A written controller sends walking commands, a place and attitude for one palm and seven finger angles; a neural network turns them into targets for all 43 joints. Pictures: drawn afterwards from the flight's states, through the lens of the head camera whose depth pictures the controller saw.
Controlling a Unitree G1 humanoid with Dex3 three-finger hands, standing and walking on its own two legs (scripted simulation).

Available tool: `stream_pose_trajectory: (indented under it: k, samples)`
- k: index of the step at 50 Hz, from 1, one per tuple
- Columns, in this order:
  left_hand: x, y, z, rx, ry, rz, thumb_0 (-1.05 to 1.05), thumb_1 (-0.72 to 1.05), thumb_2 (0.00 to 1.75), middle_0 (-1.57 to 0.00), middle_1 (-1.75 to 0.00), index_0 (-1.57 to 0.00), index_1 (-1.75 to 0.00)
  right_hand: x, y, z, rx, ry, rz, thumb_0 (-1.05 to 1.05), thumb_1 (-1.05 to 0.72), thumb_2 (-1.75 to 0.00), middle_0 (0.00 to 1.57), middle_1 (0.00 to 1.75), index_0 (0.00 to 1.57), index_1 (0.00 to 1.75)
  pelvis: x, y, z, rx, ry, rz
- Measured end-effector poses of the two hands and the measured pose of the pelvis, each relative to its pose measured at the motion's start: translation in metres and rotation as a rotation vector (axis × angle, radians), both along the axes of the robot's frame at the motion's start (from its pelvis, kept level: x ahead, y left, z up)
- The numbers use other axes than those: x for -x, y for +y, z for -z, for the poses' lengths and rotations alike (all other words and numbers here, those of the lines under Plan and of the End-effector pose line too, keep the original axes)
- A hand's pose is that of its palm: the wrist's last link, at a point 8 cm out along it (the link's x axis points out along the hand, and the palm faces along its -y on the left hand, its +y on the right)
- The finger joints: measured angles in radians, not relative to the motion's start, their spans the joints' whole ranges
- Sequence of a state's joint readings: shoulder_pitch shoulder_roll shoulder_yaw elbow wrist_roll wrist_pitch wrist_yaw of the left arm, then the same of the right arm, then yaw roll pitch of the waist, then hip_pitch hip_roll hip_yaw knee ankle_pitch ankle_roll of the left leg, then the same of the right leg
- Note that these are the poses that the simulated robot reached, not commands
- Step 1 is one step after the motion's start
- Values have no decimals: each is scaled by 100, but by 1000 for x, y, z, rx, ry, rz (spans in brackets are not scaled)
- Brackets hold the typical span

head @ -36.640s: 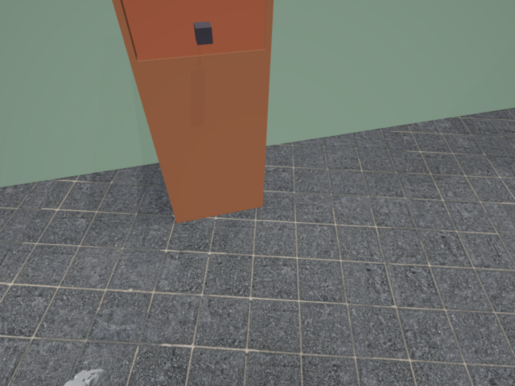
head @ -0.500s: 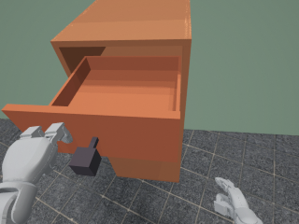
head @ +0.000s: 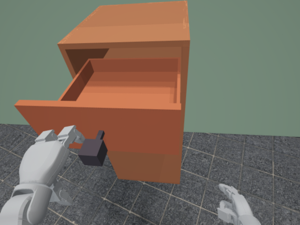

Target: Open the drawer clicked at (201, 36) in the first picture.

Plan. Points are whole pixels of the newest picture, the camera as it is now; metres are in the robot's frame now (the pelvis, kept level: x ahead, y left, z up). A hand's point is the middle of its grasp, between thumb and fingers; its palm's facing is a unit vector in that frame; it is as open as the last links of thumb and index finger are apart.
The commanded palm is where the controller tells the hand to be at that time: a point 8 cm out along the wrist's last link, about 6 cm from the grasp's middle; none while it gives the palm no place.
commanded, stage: lift the hand off the handle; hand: left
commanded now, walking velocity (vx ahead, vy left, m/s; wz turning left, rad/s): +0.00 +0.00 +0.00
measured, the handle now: (96, 145) +0.26 +0.17 +0.13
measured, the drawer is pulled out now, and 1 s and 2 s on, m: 0.28 0.28 0.28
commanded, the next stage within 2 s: draw the hand back to the body in 1.56 s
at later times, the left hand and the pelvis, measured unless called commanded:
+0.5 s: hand (75, 155) +0.21 +0.19 +0.15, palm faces +0.19 -0.12 -0.97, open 13.8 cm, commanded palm +0.18 +0.20 +0.21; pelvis -0.01 -0.01 +0.00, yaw +0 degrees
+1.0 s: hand (67, 134) +0.23 +0.20 +0.21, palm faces +0.18 -0.07 -0.98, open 13.7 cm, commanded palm +0.19 +0.20 +0.28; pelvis -0.01 -0.03 +0.01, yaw +1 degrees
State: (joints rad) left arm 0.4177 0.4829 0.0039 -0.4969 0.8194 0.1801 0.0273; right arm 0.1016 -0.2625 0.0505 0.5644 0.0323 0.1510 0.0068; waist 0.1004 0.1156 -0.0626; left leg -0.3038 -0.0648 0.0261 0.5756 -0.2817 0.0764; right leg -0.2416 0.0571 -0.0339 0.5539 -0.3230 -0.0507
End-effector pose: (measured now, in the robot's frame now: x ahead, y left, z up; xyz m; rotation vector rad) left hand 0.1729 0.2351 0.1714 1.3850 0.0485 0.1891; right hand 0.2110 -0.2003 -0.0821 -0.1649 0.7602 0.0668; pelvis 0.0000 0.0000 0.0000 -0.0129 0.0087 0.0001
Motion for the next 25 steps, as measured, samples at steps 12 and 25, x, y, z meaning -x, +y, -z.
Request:
stream_pose_trajectory:
  k: [12,25]
  samples:
    - [0,-15,13,-34,-14,28,0,-49,31,-32,-120,-30,-118,10,2,0,3,-21,-20,1,-91,-90,20,30,20,30,12,-5,1,-3,-23,2]
    - [-10,-34,-30,-72,-106,137,0,-49,30,-33,-120,-33,-119,-1,2,-7,-22,-65,-15,1,-91,-90,20,30,20,30,11,-8,-3,-9,-41,1]
